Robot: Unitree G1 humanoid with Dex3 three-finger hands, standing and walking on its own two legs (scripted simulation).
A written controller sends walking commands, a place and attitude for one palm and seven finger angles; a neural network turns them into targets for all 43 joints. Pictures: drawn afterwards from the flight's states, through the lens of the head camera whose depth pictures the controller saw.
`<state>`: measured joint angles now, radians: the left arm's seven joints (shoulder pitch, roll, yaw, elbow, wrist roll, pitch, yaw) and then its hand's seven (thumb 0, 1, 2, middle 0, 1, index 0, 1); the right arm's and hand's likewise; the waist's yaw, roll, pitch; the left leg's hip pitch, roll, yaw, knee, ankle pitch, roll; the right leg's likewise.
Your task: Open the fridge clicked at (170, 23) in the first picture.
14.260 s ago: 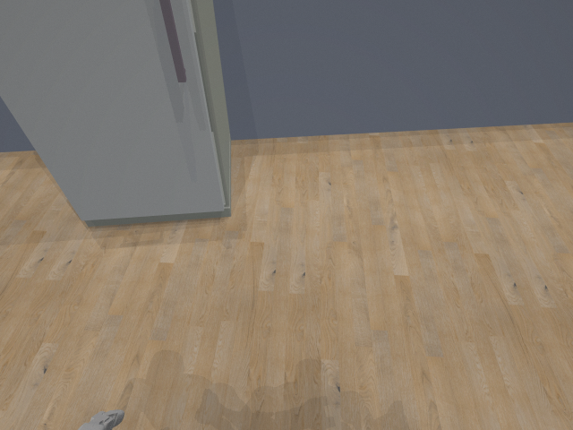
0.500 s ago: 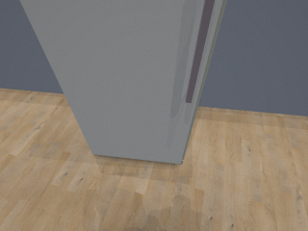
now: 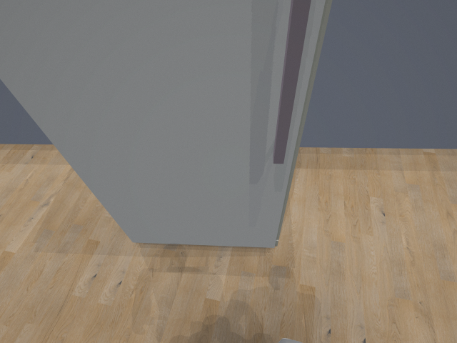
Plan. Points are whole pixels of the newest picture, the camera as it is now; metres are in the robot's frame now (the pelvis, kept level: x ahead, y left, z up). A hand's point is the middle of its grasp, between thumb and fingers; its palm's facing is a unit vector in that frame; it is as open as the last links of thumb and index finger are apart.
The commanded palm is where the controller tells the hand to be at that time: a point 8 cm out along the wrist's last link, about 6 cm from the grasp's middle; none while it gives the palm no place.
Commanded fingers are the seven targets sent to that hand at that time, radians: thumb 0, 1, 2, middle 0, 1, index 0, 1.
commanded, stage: shuffle to correct the standing spot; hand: right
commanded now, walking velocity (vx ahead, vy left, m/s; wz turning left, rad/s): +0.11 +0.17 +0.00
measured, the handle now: (291, 47) +0.51 -0.08 +0.24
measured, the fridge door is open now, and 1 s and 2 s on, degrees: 0 0 0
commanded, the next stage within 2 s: come to a stop and stand still in 0.34 s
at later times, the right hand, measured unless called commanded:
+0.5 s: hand (290, 306) +0.21 -0.10 -0.15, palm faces -0.03 +0.97 -0.24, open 7.3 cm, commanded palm none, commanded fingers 0.00 -0.90 -0.90 0.20 0.30 0.20 0.30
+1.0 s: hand out of the picture +0.10 -0.13 -0.17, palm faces +0.15 +0.97 -0.21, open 7.4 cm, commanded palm none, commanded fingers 0.00 -0.90 -0.90 0.20 0.30 0.20 0.30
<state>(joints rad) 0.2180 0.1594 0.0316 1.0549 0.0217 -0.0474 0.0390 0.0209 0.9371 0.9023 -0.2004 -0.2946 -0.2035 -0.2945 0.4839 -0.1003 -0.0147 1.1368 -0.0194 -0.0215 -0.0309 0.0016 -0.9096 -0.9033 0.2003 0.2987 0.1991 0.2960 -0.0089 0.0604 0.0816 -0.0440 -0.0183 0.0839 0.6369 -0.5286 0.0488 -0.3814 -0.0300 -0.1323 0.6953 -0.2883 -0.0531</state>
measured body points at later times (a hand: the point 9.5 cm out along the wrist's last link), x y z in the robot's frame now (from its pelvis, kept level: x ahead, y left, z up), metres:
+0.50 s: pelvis +0.11 +0.09 +0.01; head +0.18 +0.11 +0.46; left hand +0.09 +0.33 -0.15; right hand +0.22 -0.15 -0.13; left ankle +0.14 +0.20 -0.71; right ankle +0.03 -0.06 -0.68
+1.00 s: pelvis +0.09 +0.07 +0.01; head +0.13 +0.04 +0.46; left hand +0.24 +0.29 -0.11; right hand +0.10 -0.18 -0.15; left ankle +0.13 +0.20 -0.71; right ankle +0.11 -0.03 -0.72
